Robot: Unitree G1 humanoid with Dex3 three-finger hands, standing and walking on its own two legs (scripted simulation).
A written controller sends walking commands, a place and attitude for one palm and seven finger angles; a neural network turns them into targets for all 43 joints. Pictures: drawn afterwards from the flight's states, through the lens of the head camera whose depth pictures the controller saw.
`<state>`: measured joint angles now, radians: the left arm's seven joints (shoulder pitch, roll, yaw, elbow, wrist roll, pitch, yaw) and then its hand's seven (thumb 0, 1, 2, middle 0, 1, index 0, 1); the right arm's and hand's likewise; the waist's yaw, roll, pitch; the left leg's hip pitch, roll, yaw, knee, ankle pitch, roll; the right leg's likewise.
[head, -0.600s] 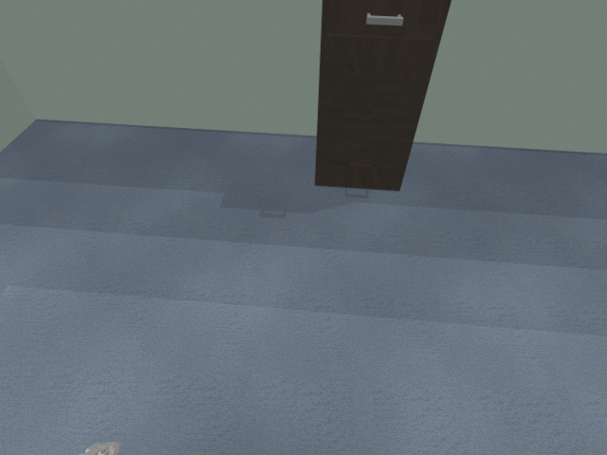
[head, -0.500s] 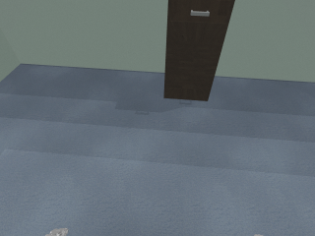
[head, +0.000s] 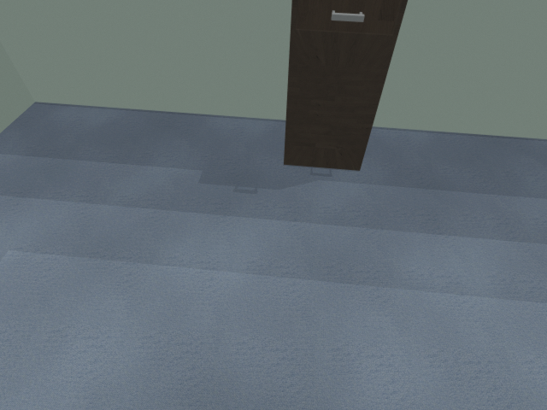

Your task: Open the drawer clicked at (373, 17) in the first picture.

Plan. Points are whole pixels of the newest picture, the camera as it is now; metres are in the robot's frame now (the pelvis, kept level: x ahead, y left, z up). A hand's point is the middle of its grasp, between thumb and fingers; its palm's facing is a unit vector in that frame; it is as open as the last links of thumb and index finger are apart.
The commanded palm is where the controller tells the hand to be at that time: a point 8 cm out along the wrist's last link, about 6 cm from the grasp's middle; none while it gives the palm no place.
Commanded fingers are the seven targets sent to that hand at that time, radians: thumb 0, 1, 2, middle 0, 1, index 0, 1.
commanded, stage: stand and wait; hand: left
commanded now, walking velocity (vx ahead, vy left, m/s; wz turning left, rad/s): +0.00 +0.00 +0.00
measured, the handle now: (347, 15) +1.45 -0.20 +0.03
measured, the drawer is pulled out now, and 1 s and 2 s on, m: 0.00 0.00 0.00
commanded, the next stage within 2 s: look at it before walking up in 0.22 s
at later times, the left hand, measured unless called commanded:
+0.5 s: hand out of the picture +0.07 +0.25 -0.15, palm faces -0.04 -0.94 -0.33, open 7.4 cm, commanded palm none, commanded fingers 0.00 0.90 0.90 -0.20 -0.30 -0.20 -0.30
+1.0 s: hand out of the picture +0.06 +0.25 -0.15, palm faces -0.03 -0.94 -0.33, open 7.4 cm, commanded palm none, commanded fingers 0.00 0.90 0.90 -0.20 -0.30 -0.20 -0.30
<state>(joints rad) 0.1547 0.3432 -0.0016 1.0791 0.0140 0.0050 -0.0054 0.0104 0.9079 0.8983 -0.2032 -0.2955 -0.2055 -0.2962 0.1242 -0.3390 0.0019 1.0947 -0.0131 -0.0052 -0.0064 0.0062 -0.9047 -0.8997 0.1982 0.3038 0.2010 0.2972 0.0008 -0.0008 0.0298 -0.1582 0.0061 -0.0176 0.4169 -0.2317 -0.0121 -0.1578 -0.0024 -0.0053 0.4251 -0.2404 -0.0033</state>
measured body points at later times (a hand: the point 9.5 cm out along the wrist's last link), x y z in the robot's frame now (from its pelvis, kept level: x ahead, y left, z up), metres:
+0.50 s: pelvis +0.00 +0.00 +0.00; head +0.00 +0.00 +0.45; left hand +0.08 +0.30 -0.13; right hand +0.07 -0.29 -0.13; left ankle +0.00 +0.13 -0.74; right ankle -0.01 -0.12 -0.74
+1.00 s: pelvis +0.00 +0.00 +0.00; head +0.00 +0.00 +0.45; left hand +0.07 +0.30 -0.13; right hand +0.08 -0.29 -0.13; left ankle +0.00 +0.13 -0.74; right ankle -0.01 -0.12 -0.74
